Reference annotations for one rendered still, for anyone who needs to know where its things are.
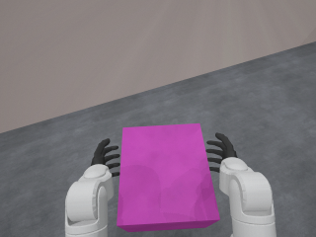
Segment robot right hand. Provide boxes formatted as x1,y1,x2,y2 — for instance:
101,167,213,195
205,132,238,173

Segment robot left forearm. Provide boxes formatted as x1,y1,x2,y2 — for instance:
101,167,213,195
64,164,115,237

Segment carton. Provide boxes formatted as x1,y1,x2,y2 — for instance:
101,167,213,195
117,123,220,232

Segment robot right forearm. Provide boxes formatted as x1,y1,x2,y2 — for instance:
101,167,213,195
219,157,277,237

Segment robot left hand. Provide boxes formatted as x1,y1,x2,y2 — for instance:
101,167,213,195
91,138,120,177

